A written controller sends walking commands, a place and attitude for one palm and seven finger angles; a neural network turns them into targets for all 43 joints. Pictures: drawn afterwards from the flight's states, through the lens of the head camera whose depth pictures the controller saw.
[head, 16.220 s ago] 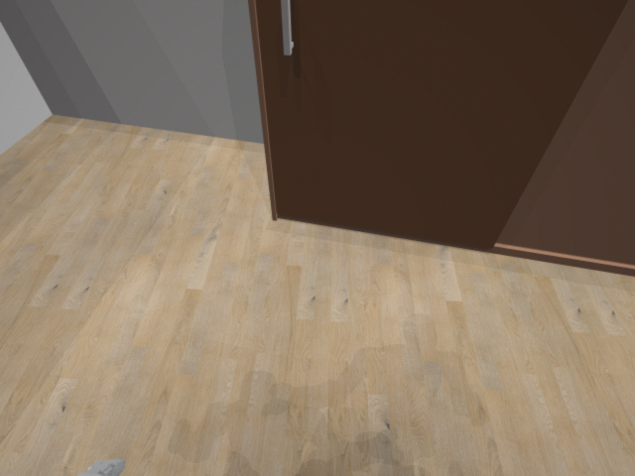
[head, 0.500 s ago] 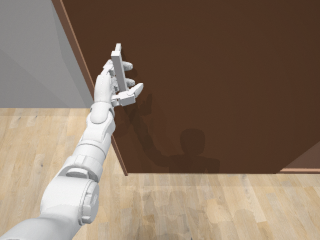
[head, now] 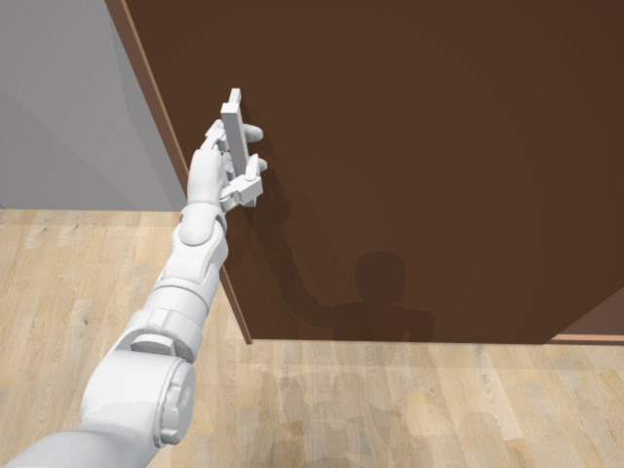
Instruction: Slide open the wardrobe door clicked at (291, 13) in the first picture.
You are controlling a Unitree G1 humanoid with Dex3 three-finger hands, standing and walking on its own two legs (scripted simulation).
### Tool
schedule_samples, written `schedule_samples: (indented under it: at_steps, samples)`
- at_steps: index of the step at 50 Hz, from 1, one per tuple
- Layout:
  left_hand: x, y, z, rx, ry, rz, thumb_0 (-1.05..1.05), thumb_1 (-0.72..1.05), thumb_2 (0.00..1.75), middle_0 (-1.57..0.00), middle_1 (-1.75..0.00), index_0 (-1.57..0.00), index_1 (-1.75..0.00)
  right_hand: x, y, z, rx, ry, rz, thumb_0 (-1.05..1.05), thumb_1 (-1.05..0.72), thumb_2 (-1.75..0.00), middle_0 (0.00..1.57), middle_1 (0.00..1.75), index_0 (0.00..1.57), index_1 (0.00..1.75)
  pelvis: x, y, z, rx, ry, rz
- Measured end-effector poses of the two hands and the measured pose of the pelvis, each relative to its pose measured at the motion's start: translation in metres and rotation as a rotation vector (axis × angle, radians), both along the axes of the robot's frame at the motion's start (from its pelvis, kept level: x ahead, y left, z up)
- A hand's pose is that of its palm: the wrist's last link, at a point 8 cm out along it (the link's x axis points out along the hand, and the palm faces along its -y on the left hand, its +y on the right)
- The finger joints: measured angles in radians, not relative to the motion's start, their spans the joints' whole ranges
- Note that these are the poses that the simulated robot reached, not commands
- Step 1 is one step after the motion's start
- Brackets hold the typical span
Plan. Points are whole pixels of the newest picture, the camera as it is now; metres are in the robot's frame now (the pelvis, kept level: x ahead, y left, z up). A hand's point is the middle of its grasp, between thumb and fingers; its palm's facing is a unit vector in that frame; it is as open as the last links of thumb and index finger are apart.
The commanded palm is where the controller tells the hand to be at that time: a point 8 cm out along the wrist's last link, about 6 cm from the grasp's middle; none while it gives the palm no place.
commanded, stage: grip the handle and tug to test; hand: left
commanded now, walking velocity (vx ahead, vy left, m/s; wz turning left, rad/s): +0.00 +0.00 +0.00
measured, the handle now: (242, 152) +0.52 +0.09 +0.11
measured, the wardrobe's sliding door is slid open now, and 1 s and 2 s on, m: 0.00 0.00 0.00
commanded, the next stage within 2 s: tug the door sideways, standing still in 0.38 s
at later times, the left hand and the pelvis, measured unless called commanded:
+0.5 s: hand (256, 182) +0.45 +0.07 +0.11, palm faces -0.05 -1.00 -0.01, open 5.8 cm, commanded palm +0.41 +0.12 +0.11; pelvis +0.02 +0.00 +0.01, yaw -2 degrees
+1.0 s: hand (257, 179) +0.46 +0.06 +0.11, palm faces -0.02 -1.00 -0.03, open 5.7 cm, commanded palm +0.43 +0.06 +0.11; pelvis +0.00 +0.00 +0.00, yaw +1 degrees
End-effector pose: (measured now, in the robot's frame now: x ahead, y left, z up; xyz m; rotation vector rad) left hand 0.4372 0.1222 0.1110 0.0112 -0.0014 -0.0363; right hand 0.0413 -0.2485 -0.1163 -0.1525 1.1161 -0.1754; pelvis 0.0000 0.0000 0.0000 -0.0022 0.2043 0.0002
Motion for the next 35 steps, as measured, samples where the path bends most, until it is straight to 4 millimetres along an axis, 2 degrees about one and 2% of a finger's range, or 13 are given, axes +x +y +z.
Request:
schedule_samples:
  at_steps: [16,28,35]
  samples:
    - [-0.001,-0.001,0.000,-0.001,0.001,-0.008,0.01,0.79,0.80,-0.29,-1.36,-0.27,-1.38,0.005,0.004,0.004,0.014,-0.021,-0.021,0.01,-0.90,-0.90,0.20,0.30,0.20,0.30,0.009,0.002,0.003,0.002,-0.002,-0.019]
    - [-0.001,0.000,0.000,-0.003,-0.002,-0.026,0.01,0.79,0.80,-0.27,-1.36,-0.26,-1.37,0.039,0.007,0.011,0.017,-0.057,-0.006,0.01,-0.90,-0.90,0.20,0.30,0.20,0.30,0.028,0.003,0.008,0.001,-0.007,-0.024]
    - [0.003,0.002,0.000,0.006,0.008,-0.026,0.01,0.75,0.83,-0.35,-1.37,-0.34,-1.38,0.055,0.007,0.008,-0.005,-0.047,0.037,0.01,-0.90,-0.90,0.20,0.30,0.20,0.30,0.025,0.004,0.006,-0.004,-0.003,0.010]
